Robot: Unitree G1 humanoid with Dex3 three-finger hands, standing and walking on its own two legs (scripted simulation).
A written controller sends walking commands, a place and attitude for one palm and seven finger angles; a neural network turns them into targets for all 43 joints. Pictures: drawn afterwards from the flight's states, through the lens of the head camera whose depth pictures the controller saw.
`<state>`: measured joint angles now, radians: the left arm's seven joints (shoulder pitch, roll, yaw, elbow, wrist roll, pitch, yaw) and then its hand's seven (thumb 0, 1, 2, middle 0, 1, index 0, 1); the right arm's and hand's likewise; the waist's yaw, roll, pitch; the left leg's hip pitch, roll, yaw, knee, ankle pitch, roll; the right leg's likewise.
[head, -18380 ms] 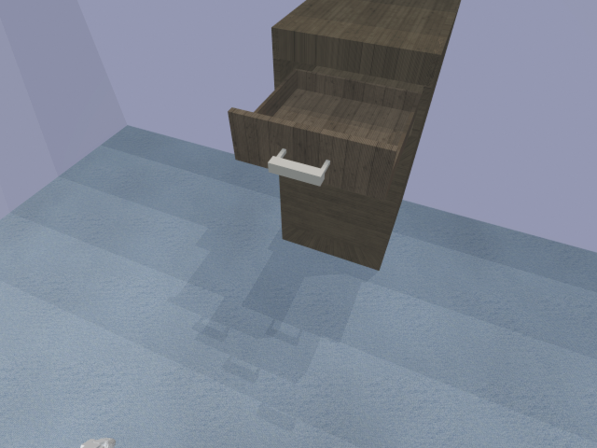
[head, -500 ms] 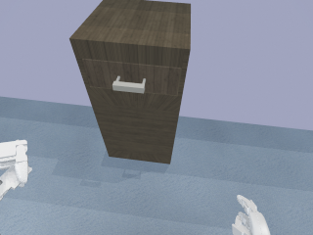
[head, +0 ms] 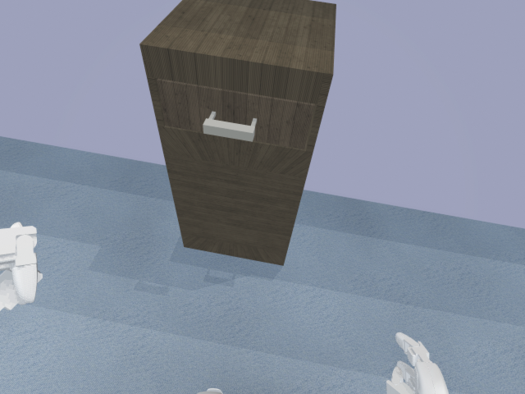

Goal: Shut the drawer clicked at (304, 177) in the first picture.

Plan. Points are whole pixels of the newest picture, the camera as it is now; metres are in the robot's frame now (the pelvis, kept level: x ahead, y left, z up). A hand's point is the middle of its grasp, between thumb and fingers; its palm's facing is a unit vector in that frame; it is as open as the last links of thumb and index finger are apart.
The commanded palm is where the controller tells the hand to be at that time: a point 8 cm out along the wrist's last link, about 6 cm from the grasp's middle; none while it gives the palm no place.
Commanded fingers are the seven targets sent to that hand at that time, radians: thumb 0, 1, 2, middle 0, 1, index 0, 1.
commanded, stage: step back with the hand held close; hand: left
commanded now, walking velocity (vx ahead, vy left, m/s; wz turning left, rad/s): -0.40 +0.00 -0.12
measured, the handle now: (231, 124) +0.73 +0.10 -0.03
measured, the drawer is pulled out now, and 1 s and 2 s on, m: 0.00 0.00 0.00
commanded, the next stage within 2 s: stop stepping back and stand still in 0.14 s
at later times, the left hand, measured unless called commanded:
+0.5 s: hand out of the picture +0.13 +0.25 +0.16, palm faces +0.33 -0.86 -0.40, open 3.2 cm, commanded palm +0.07 +0.28 +0.19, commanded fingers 0.00 0.90 0.90 -1.40 -1.60 -1.40 -1.60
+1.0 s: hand out of the picture +0.07 +0.24 +0.18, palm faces +0.21 -0.87 -0.44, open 3.3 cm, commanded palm +0.02 +0.29 +0.19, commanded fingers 0.00 0.90 0.90 -1.40 -1.60 -1.40 -1.60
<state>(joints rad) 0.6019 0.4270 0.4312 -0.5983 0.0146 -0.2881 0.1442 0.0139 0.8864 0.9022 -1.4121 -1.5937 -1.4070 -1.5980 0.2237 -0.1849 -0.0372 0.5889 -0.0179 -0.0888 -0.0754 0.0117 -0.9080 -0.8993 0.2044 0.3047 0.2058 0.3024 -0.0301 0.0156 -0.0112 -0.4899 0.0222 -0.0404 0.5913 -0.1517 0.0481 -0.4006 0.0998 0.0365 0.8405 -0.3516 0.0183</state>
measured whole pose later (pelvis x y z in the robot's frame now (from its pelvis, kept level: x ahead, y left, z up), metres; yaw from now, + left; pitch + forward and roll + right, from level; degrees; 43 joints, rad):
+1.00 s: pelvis -0.14 +0.03 +0.01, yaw -8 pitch -1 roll -1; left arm 0.66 0.42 0.36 -0.65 -0.02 -0.16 0.14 0.02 0.89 0.90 -1.41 -1.59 -1.40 -1.60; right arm 0.24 -0.13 0.06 0.58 -0.04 -0.10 -0.05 0.01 -0.90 -0.90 0.21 0.31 0.21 0.30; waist -0.02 -0.04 -0.02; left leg -0.41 -0.02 0.03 0.56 -0.26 0.00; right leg -0.22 0.05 -0.05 0.45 -0.33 -0.07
